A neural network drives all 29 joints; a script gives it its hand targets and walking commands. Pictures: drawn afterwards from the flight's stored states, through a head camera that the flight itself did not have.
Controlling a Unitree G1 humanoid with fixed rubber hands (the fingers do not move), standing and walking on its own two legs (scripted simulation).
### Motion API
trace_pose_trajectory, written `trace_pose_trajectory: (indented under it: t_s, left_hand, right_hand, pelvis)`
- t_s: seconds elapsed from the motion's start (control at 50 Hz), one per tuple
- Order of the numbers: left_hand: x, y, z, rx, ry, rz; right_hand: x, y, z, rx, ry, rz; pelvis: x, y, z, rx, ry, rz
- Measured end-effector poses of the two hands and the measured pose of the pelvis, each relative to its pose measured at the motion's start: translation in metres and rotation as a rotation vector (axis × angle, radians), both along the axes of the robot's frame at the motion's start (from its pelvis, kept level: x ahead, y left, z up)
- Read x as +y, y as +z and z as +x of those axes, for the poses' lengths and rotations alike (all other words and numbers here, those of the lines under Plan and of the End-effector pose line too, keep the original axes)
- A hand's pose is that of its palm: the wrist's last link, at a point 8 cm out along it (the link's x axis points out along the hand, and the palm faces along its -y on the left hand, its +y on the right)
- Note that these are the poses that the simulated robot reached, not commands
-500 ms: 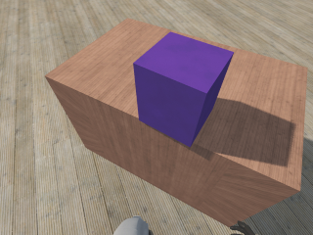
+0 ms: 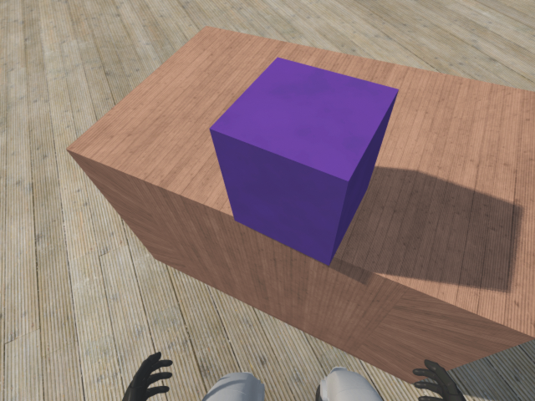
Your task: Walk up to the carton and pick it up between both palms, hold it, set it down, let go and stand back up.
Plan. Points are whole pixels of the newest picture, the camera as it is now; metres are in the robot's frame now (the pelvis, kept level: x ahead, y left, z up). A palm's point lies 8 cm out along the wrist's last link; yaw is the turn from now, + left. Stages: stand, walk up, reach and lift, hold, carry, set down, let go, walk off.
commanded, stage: walk up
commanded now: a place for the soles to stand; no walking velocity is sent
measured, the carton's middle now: (304, 164) +0.48 -0.03 +0.03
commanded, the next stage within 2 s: none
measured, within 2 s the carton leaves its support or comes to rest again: neither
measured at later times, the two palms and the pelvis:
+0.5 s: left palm out of the picture +0.02 +0.26 -0.11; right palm out of the picture +0.06 -0.23 -0.10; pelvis -0.03 +0.00 +0.01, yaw -2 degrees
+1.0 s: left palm out of the picture +0.07 +0.24 -0.11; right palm out of the picture -0.01 -0.26 -0.11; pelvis -0.02 +0.00 +0.01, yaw -4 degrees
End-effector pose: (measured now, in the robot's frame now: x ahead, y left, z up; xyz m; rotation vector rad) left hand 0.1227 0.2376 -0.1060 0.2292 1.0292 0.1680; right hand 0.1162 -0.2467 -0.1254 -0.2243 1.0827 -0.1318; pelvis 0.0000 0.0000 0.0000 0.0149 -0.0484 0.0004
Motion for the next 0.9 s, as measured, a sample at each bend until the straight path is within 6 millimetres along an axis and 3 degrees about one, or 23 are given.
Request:
trace_pose_trajectory:
  t_s: [0.1, 0.24, 0.4, 0.6, 0.72, 0.9]
  left_hand:
    - [0.01, -0.005, -0.01, -0.006, -0.01, -0.023]
    - [0.023, -0.015, -0.049, 0.074, -0.018, -0.068]
    - [0.028, -0.016, -0.084, 0.134, -0.012, -0.052]
    - [0.014, -0.003, -0.111, 0.205, 0.026, -0.014]
    - [0.006, -0.001, -0.109, 0.246, 0.004, -0.01]
    - [0.004, -0.006, -0.074, 0.197, -0.047, -0.028]
  right_hand:
    - [0.013, 0.009, -0.005, -0.048, 0.018, -0.001]
    - [0.032, 0.023, -0.049, -0.033, -0.02, 0.001]
    - [0.025, 0.027, -0.057, -0.066, -0.025, 0.007]
    - [0.001, 0.014, -0.062, -0.016, -0.015, 0.035]
    - [-0.007, 0.009, -0.089, 0.06, -0.032, 0.03]
    - [-0.01, 0.012, -0.128, 0.145, -0.089, -0.01]
  pelvis:
    - [0.009, -0.001, -0.012, 0.026, -0.002, -0.012]
    - [0.018, 0.007, -0.021, 0.005, -0.016, -0.014]
    - [0.014, 0.009, -0.029, -0.017, -0.031, -0.02]
    - [-0.004, 0.014, -0.027, 0.011, -0.034, 0.003]
    - [-0.008, 0.017, -0.028, 0.031, -0.04, 0.007]
    - [-0.003, 0.016, -0.024, 0.027, -0.056, 0.008]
